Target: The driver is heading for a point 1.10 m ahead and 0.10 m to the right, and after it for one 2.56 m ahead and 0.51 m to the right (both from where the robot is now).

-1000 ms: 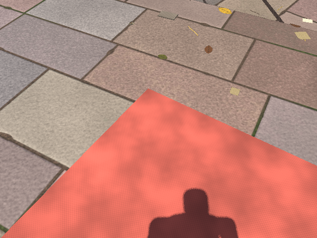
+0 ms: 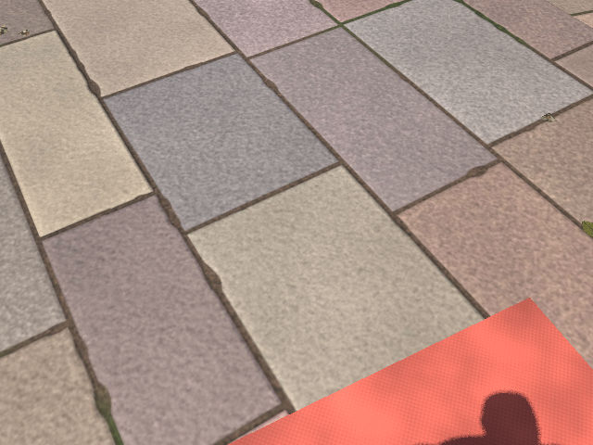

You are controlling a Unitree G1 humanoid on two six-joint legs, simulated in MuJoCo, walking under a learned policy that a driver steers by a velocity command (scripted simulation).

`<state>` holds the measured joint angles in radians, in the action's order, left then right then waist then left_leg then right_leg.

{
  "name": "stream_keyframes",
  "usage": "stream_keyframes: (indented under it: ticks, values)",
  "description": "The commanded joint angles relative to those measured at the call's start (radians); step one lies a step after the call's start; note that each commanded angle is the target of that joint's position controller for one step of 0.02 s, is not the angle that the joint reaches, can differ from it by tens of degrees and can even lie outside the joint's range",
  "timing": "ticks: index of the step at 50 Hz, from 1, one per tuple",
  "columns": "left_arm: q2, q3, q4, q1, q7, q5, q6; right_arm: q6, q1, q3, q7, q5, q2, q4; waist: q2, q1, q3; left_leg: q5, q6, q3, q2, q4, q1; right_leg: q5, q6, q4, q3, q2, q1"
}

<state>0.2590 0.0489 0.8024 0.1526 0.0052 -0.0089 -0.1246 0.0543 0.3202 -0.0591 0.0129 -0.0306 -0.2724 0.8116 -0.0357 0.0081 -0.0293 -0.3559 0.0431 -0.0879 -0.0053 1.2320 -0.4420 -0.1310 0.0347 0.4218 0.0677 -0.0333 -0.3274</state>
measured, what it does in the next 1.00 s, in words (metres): walks ahead: left foot, then right foot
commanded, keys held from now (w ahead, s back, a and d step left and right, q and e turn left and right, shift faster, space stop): w+q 0.10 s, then w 0.24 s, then w+e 0.20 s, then e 0.46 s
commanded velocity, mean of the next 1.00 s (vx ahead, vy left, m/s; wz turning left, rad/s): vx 0.37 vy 0.00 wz -0.06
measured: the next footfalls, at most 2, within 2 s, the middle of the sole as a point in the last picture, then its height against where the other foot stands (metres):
left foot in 0.36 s outside the picture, level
right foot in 0.86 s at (313, 392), level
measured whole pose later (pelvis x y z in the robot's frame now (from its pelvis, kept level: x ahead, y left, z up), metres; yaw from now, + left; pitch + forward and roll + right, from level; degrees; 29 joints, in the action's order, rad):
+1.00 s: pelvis +0.45 +0.08 -0.01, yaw -8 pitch +3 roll +1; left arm 0.29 0.07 0.70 0.14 0.03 0.01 -0.02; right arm 0.03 0.12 -0.06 0.03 0.00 -0.28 0.73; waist -0.01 -0.02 -0.06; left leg -0.49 -0.04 -0.04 0.00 1.24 -0.49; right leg -0.10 0.09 0.52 0.00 -0.08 -0.47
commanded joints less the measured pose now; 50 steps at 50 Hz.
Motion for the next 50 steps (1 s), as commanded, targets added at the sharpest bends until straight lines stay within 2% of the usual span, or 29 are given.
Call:
stream_keyframes:
  ticks: [1, 5, 9, 14, 16, 17, 18, 19, 20, 21, 22, 23, 24, 25, 28, 31, 33, 35, 39, 41, 42, 43, 44, 45, 46, 47, 48, 49, 50]
  values:
    - [0.085, 0.024, -0.020, 0.033, 0.005, 0.000, -0.014, -0.005, 0.029, -0.014, -0.005, -0.005, -0.034, -0.084, 0.108, -0.001, 0.047, 0.056, -0.002, -0.029, -0.124, -0.005, -0.183, 0.022, 0.172, -0.267, -0.266, 0.288, 0.167]
    - [0.139, 0.044, 0.009, 0.055, 0.005, 0.006, -0.019, -0.016, -0.059, -0.010, -0.006, 0.009, -0.032, -0.146, 0.077, -0.006, 0.011, 0.170, -0.018, -0.028, -0.148, -0.140, -0.279, 0.138, 0.195, -0.307, -0.143, 0.309, 0.178]
    - [0.160, 0.044, 0.032, 0.095, 0.006, 0.012, -0.005, 0.005, -0.174, 0.006, -0.029, 0.011, -0.013, -0.179, 0.067, -0.044, -0.004, 0.351, -0.009, 0.022, -0.119, -0.402, -0.230, 0.182, 0.169, -0.297, -0.025, 0.265, 0.199]
    - [0.204, 0.049, 0.076, 0.176, 0.009, 0.040, 0.024, 0.013, -0.318, 0.011, -0.054, 0.007, -0.031, -0.243, 0.090, -0.082, -0.047, 0.272, 0.015, 0.095, -0.083, -0.593, -0.197, 0.147, 0.145, -0.254, -0.020, 0.314, 0.308]
    - [0.220, 0.051, 0.087, 0.175, 0.006, 0.046, 0.040, 0.015, -0.293, 0.000, -0.058, 0.012, -0.059, -0.249, 0.116, -0.045, -0.026, 0.188, 0.047, 0.128, -0.048, -0.647, -0.125, 0.298, 0.126, -0.174, -0.013, 0.333, 0.356]
    - [0.224, 0.049, 0.089, 0.156, 0.004, 0.048, 0.048, 0.017, -0.199, -0.017, -0.057, 0.017, -0.085, -0.226, 0.117, 0.021, 0.031, 0.214, 0.069, 0.161, -0.009, -0.701, 0.025, 0.461, 0.102, -0.050, 0.025, 0.308, 0.345]
    - [0.193, 0.035, 0.095, 0.176, 0.001, 0.042, 0.051, 0.017, -0.035, -0.048, -0.048, 0.021, -0.139, -0.171, 0.099, 0.093, 0.130, 0.244, 0.095, 0.172, 0.024, -0.712, 0.280, 0.547, 0.074, 0.154, 0.058, 0.257, 0.259]
    - [0.133, 0.006, 0.065, 0.176, 0.002, 0.013, 0.045, 0.011, 0.161, -0.079, -0.027, 0.029, -0.237, -0.139, -0.045, 0.166, 0.279, 0.294, 0.165, -0.092, -0.194, -0.695, 0.605, 0.237, 0.025, 0.512, 0.082, 0.193, 0.010]
    - [0.023, -0.025, 0.048, 0.274, 0.012, 0.018, 0.021, 0.013, 0.161, -0.080, -0.026, 0.037, -0.306, -0.143, -0.261, 0.076, 0.395, 0.141, 0.308, -0.576, -0.419, -0.854, 0.814, -0.446, -0.017, 0.823, -0.030, 0.019, -0.329]
    - [0.141, 0.005, 0.063, 0.203, 0.016, 0.057, 0.004, 0.024, 0.165, -0.058, -0.030, 0.038, -0.206, -0.146, -0.119, 0.128, 0.364, 0.116, 0.280, -0.585, -0.414, -0.907, 0.756, -0.442, -0.003, 0.931, -0.181, 0.048, -0.414]
    - [0.159, 0.015, 0.033, 0.136, 0.016, 0.075, 0.001, 0.030, 0.105, -0.044, -0.033, 0.035, -0.167, -0.141, -0.103, 0.103, 0.227, 0.192, 0.235, -0.402, -0.382, -0.909, 0.641, -0.351, 0.010, 0.926, -0.170, 0.092, -0.468]
    - [0.145, 0.015, 0.033, 0.108, 0.010, 0.060, 0.007, 0.034, 0.027, -0.032, -0.036, 0.030, -0.127, -0.145, -0.042, 0.064, 0.167, 0.265, 0.203, -0.278, -0.335, -0.929, 0.515, -0.260, 0.006, 0.868, -0.157, 0.140, -0.429]
    - [0.138, 0.021, 0.036, 0.102, 0.006, 0.043, 0.018, 0.039, -0.032, -0.025, -0.040, 0.030, -0.093, -0.147, -0.050, 0.030, 0.118, 0.296, 0.181, -0.183, -0.293, -0.966, 0.416, -0.194, 0.000, 0.811, -0.158, 0.167, -0.387]
    - [0.126, 0.024, 0.048, 0.134, 0.006, 0.043, 0.036, 0.048, -0.065, -0.020, -0.041, 0.035, -0.068, -0.145, -0.068, -0.002, 0.103, 0.310, 0.167, -0.117, -0.268, -1.006, 0.352, -0.143, -0.005, 0.788, -0.168, 0.186, -0.325]
    - [0.079, 0.024, 0.054, 0.151, 0.002, 0.044, 0.071, 0.075, -0.080, -0.027, -0.034, 0.048, -0.069, -0.112, -0.034, -0.034, 0.049, 0.501, 0.166, 0.017, -0.251, -1.064, 0.285, -0.061, -0.024, 0.747, -0.178, 0.166, -0.309]
    - [0.061, 0.025, 0.023, 0.103, -0.003, 0.028, 0.076, 0.069, -0.087, -0.032, -0.007, 0.056, -0.083, -0.089, -0.035, -0.043, 0.006, 0.722, 0.142, 0.157, -0.229, -1.049, 0.279, 0.049, -0.046, 0.592, -0.168, 0.131, -0.336]
    - [0.040, 0.017, -0.005, 0.041, 0.010, 0.017, 0.074, 0.058, -0.105, -0.035, 0.010, 0.050, -0.103, -0.087, -0.038, -0.027, 0.001, 0.727, 0.119, 0.237, -0.202, -1.039, 0.267, 0.164, -0.046, 0.422, -0.108, 0.120, -0.285]
    - [0.019, 0.007, -0.042, -0.034, 0.027, 0.008, 0.075, 0.046, -0.080, -0.040, 0.025, 0.043, -0.124, -0.073, -0.033, 0.008, 0.003, 0.751, 0.119, 0.265, -0.216, -1.013, 0.297, 0.221, -0.044, 0.315, -0.063, 0.108, -0.260]
    - [0.060, 0.021, -0.103, -0.063, 0.057, 0.009, 0.083, 0.012, -0.080, -0.053, 0.037, 0.016, -0.156, -0.058, -0.053, 0.009, 0.030, 0.804, 0.108, 0.257, -0.276, -0.898, 0.424, 0.092, -0.004, 0.237, -0.034, 0.092, -0.267]
    - [0.094, 0.038, -0.110, -0.004, 0.065, 0.008, 0.083, -0.005, -0.115, -0.061, 0.046, 0.003, -0.173, -0.069, -0.064, -0.026, 0.067, 0.930, 0.085, 0.260, -0.275, -0.764, 0.443, -0.003, 0.032, 0.205, 0.008, 0.046, -0.191]
    - [0.121, 0.054, -0.095, 0.079, 0.063, 0.011, 0.079, -0.014, -0.131, -0.060, 0.048, -0.002, -0.169, -0.074, -0.043, -0.069, 0.108, 0.944, 0.058, 0.280, -0.241, -0.625, 0.432, 0.034, 0.059, 0.127, 0.029, 0.006, -0.084]
    - [0.180, 0.079, -0.080, 0.166, 0.048, 0.006, 0.074, -0.015, -0.098, -0.053, 0.044, 0.004, -0.152, -0.073, 0.033, -0.106, 0.165, 0.804, 0.002, 0.297, -0.166, -0.416, 0.359, 0.264, 0.099, 0.031, -0.014, -0.007, 0.090]
    - [0.290, 0.101, -0.091, 0.190, 0.022, 0.002, 0.076, -0.007, -0.048, -0.024, 0.035, 0.058, -0.069, -0.104, 0.256, -0.059, 0.241, 0.100, -0.071, 0.289, -0.058, -0.090, 0.068, 0.797, 0.199, 0.107, -0.313, 0.218, 0.349]
    - [0.315, 0.097, -0.133, 0.163, 0.023, -0.018, 0.073, 0.003, 0.036, -0.009, 0.018, 0.060, -0.053, -0.123, 0.318, -0.010, 0.428, -0.390, -0.108, 0.089, 0.112, 0.198, -0.176, 0.802, 0.433, 0.038, -0.758, 0.425, 0.561]
    - [0.248, 0.082, -0.161, 0.131, 0.030, -0.006, 0.079, 0.006, -0.025, -0.025, 0.004, 0.031, -0.127, -0.110, 0.148, -0.065, 0.442, -0.308, -0.087, -0.043, 0.046, 0.233, -0.215, 0.617, 0.395, -0.015, -0.673, 0.383, 0.516]
    - [0.198, 0.069, -0.174, 0.069, 0.027, 0.011, 0.081, 0.001, -0.100, -0.026, 0.004, 0.016, -0.133, -0.134, 0.095, -0.051, 0.327, -0.213, -0.073, -0.025, 0.017, 0.181, -0.253, 0.448, 0.337, -0.034, -0.562, 0.335, 0.408]
    - [0.162, 0.059, -0.176, 0.027, 0.022, 0.030, 0.089, -0.010, -0.124, -0.027, 0.018, 0.029, -0.120, -0.123, 0.014, -0.025, 0.227, -0.149, -0.079, -0.014, -0.022, 0.095, -0.251, 0.326, 0.277, -0.058, -0.485, 0.282, 0.281]
    - [0.140, 0.053, -0.182, -0.004, 0.014, 0.034, 0.097, -0.025, -0.134, -0.033, 0.031, 0.040, -0.130, -0.128, 0.034, -0.004, 0.180, -0.108, -0.082, -0.014, -0.042, 0.014, -0.210, 0.247, 0.248, -0.080, -0.447, 0.248, 0.171]
    - [0.142, 0.053, -0.191, -0.015, 0.010, 0.020, 0.105, -0.038, -0.127, -0.035, 0.033, 0.042, -0.125, -0.131, 0.074, 0.015, 0.165, -0.076, -0.082, -0.004, -0.036, -0.028, -0.144, 0.209, 0.231, -0.101, -0.425, 0.212, 0.089]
